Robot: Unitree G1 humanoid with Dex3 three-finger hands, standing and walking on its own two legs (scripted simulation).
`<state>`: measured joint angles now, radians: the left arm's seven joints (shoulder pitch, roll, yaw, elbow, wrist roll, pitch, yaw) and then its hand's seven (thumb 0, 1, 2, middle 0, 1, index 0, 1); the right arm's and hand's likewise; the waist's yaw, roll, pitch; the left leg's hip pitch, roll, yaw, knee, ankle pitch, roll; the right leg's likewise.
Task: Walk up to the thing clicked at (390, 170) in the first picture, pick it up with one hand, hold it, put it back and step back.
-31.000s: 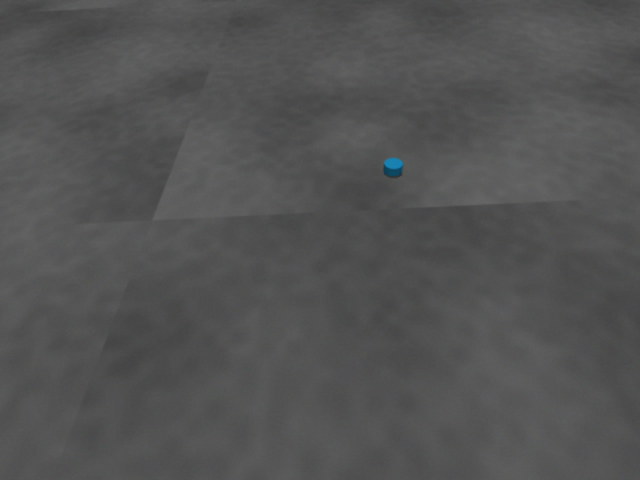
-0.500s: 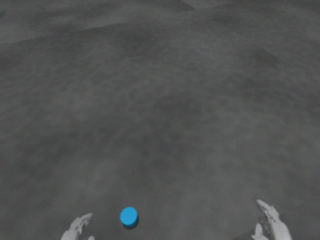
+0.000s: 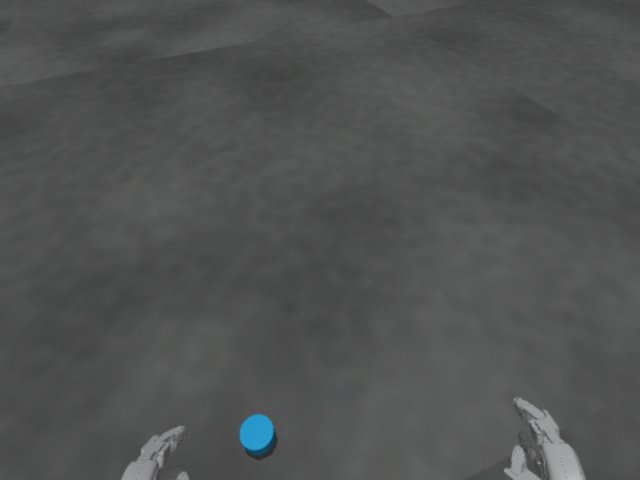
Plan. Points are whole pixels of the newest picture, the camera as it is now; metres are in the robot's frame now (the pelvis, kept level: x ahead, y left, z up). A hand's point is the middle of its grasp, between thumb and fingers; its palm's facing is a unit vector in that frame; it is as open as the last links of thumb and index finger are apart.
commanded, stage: home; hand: left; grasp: from above
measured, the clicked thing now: (257, 434) +0.44 +0.22 -0.69
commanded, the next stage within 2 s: stand in 0.10 s
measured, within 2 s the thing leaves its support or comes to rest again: neither
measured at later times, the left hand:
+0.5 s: hand out of the picture +0.11 +0.24 -0.10, palm faces +0.03 -0.94 -0.34, open 7.4 cm
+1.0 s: hand out of the picture +0.03 +0.25 -0.10, palm faces +0.05 -0.94 -0.33, open 7.4 cm
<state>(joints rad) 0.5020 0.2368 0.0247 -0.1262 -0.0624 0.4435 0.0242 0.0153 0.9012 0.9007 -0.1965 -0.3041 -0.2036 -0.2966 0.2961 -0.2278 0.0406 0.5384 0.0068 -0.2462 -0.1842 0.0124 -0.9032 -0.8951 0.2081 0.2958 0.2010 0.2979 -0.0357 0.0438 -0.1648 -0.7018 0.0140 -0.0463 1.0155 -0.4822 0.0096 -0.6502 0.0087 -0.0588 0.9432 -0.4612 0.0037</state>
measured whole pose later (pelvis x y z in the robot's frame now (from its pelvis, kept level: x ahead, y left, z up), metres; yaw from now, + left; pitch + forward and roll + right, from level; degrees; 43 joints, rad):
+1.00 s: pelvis -0.02 +0.02 +0.06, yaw +0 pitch -5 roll +0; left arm 0.19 0.29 0.03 1.10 0.03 0.01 0.04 0.01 0.90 0.90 -0.20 -0.30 -0.21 -0.30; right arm 0.15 -0.28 -0.03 1.09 -0.03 0.00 -0.02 0.01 -0.91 -0.90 0.21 0.30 0.20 0.30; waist 0.03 0.01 0.06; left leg -0.13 -0.05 0.00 0.40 -0.18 0.04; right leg -0.11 -0.05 -0.02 0.39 -0.19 0.04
